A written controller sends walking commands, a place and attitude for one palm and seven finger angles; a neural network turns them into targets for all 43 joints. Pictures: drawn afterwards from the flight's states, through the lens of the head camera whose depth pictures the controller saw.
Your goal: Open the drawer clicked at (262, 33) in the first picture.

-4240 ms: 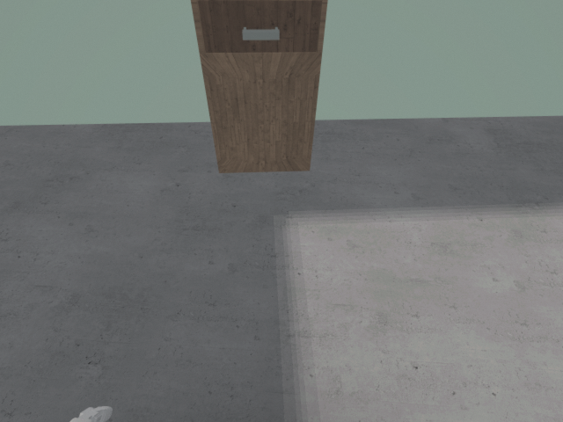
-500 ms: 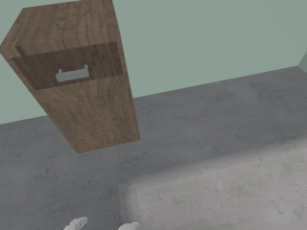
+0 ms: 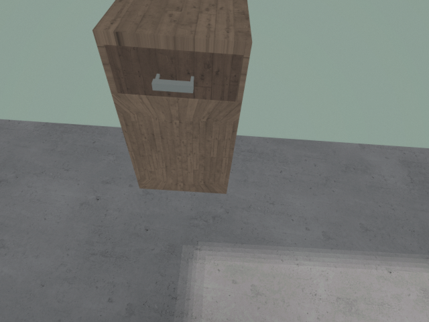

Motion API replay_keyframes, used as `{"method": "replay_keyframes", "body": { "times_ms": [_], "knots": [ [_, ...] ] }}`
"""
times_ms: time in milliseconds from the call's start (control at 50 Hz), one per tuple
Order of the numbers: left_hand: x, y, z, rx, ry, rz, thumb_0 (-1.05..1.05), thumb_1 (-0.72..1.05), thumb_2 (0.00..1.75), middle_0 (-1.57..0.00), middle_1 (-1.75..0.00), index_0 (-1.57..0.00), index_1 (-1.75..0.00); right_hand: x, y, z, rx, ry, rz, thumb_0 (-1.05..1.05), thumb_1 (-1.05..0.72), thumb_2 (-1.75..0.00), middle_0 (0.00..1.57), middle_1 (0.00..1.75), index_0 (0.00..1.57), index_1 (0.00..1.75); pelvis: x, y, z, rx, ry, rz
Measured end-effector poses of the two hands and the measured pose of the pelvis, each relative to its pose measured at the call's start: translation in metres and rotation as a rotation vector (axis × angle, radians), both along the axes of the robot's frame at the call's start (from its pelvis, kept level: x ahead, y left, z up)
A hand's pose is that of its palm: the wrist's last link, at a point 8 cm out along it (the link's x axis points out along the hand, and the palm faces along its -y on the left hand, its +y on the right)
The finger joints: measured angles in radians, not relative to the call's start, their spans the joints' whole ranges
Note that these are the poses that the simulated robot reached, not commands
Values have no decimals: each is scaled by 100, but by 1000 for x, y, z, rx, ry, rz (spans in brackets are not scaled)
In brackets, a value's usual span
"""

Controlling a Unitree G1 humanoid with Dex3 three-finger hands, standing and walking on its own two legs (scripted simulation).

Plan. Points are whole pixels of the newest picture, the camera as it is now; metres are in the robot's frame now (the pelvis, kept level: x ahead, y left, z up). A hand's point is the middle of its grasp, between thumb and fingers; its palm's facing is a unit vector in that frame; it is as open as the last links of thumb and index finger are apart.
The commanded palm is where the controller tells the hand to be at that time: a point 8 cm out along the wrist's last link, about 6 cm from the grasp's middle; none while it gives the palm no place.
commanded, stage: take the last steps up to it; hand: left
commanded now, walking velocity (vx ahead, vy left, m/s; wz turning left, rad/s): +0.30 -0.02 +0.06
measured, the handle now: (174, 81) +0.82 +0.22 -0.04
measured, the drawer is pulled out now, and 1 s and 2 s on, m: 0.00 0.00 0.00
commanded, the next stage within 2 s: come to a stop and stand still in 0.84 s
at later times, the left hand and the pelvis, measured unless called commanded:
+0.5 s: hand out of the picture +0.03 +0.15 -0.17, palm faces +0.14 -0.98 -0.12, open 7.4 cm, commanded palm none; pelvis +0.10 +0.00 +0.00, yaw +3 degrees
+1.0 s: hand (159, 217) +0.38 +0.18 -0.16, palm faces -0.02 -0.97 -0.24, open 7.4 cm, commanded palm none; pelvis +0.27 +0.00 -0.01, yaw -1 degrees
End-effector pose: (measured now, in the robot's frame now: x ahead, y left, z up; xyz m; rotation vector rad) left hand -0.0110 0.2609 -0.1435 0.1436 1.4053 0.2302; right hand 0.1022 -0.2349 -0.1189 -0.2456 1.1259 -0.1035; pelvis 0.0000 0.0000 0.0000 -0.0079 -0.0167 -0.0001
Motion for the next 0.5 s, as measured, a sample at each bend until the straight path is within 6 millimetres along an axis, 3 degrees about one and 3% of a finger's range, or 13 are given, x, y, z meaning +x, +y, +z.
{"method": "replay_keyframes", "body": {
  "times_ms": [60, 180, 260, 380, 500],
  "knots": [
    [10, -7, 6, -6, -24, -8, 1, 91, 90, -19, -30, -20, -30, -14, 4, -6, 30, 40, -18, 1, -90, -90, 20, 30, 21, 30, 6, -2, 3, 1, -1, 10],
    [44, -34, 4, -3, -96, -38, 1, 91, 90, -19, -30, -20, -30, -46, -17, -34, 55, 157, -84, 0, -92, -90, 20, 30, 21, 30, 26, -17, -8, 26, -8, 18],
    [49, -53, 5, -15, -123, 10, 1, 91, 90, -20, -30, -20, -30, -53, -27, -38, 56, 257, -76, 1, -91, -90, 20, 29, 20, 30, 40, -22, -7, 8, -16, 40],
    [34, -71, 8, -73, -2, 40, 1, 91, 90, -20, -30, -20, -30, -15, -23, -20, 56, 222, -86, 1, -91, -90, 19, 29, 20, 30, 69, -18, 5, 13, -3, 44],
    [34, -65, -2, -128, 96, 88, 1, 91, 90, -20, -30, -20, -30, 48, 4, -14, 50, 162, -46, 1, -91, -90, 19, 29, 20, 30, 104, 2, 2, -3, 4, 51]
  ]
}}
